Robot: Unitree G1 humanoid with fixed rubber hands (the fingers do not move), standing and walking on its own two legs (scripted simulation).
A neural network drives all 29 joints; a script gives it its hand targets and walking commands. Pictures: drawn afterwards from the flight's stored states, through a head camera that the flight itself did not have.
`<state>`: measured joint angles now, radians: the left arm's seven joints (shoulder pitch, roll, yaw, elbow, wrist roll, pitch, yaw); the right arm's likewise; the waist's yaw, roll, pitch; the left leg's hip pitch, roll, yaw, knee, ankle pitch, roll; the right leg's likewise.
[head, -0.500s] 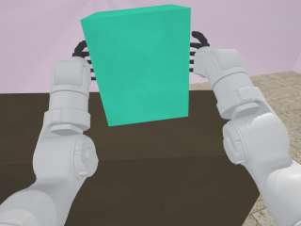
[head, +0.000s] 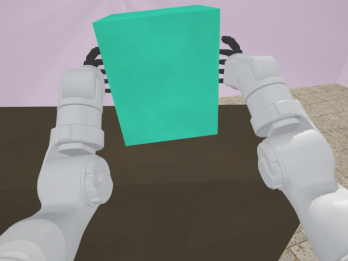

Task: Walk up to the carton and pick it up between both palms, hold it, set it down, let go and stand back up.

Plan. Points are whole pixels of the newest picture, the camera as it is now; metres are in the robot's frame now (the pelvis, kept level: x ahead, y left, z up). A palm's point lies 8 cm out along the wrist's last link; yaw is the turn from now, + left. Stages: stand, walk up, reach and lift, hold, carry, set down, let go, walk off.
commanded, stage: hold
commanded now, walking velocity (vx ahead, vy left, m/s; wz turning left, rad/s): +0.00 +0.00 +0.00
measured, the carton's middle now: (163, 72) +0.43 -0.01 +0.32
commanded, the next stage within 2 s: set down in 0.34 s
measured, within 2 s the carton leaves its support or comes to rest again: neither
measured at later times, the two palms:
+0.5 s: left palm (93, 75) +0.38 +0.14 +0.33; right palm (233, 64) +0.36 -0.15 +0.35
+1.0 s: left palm (95, 89) +0.43 +0.15 +0.28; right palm (217, 79) +0.41 -0.14 +0.30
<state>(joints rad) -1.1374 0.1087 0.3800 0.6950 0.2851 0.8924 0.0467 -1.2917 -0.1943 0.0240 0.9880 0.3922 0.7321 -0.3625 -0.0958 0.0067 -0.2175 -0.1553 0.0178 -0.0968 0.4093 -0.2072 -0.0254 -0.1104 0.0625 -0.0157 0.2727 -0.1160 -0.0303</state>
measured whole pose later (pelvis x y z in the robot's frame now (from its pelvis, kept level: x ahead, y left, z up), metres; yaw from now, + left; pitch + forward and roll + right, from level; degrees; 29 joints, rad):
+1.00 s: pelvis +0.02 +0.00 +0.00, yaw +2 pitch -5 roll -2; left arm -1.07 0.14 0.33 0.74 0.24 0.66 0.08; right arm -1.21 -0.12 -0.05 1.06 0.30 0.41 -0.33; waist -0.14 -0.06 -0.10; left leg -0.07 0.01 -0.11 0.39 -0.23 -0.02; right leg -0.01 0.06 -0.03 0.24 -0.15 -0.03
